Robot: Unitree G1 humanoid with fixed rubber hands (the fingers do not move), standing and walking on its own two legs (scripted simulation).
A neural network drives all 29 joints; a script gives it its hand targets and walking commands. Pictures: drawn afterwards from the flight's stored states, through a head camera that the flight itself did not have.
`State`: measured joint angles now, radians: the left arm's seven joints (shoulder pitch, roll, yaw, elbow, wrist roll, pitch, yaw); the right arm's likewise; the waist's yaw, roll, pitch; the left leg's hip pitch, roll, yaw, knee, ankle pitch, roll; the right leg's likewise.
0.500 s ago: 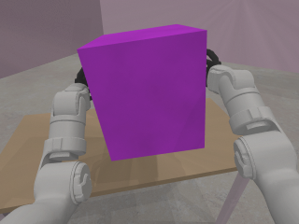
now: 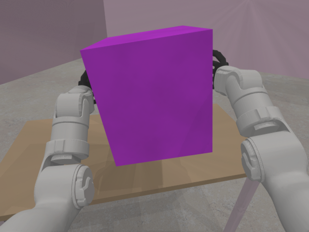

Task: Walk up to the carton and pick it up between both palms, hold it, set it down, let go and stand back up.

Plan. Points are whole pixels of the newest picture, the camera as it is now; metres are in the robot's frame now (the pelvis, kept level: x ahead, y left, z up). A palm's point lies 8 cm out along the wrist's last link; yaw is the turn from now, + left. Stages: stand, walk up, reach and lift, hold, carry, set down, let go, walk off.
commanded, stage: hold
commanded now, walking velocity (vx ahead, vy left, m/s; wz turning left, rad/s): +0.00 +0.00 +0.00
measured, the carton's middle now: (153, 87) +0.43 +0.00 +0.25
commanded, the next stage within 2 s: none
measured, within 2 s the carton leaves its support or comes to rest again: neither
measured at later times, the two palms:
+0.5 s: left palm (85, 93) +0.37 +0.17 +0.27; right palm (219, 76) +0.37 -0.16 +0.31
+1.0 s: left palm (88, 94) +0.37 +0.16 +0.26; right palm (221, 78) +0.37 -0.17 +0.30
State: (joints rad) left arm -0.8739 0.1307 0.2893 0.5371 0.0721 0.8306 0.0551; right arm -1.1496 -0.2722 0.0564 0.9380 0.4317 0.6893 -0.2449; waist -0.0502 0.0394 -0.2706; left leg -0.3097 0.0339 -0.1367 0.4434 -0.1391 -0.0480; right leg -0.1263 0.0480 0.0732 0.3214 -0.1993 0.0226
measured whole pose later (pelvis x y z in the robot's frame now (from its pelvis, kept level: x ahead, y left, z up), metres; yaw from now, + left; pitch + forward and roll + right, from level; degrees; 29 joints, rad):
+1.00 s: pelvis +0.00 +0.00 +0.00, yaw +0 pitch +0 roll -3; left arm -0.88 0.13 0.28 0.55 0.07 0.83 0.06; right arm -1.14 -0.27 0.05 0.94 0.43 0.68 -0.24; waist -0.06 0.03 -0.27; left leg -0.32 0.03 -0.14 0.45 -0.14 -0.05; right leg -0.13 0.05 0.07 0.33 -0.20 0.02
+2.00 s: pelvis +0.01 +0.00 +0.00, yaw +0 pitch +1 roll -2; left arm -0.84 0.13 0.29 0.46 0.08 0.85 0.05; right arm -1.10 -0.26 0.04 0.85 0.43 0.70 -0.25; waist -0.06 0.04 -0.26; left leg -0.30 0.03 -0.14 0.44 -0.15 -0.05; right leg -0.12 0.04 0.07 0.31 -0.20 0.02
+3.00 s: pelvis +0.00 +0.00 +0.00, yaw +0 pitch +1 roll -3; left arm -0.88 0.15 0.23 0.54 0.05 0.83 0.07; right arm -1.15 -0.28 0.05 0.94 0.44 0.69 -0.23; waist -0.06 0.03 -0.28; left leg -0.33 0.03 -0.15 0.46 -0.15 -0.05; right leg -0.14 0.05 0.07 0.32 -0.20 0.02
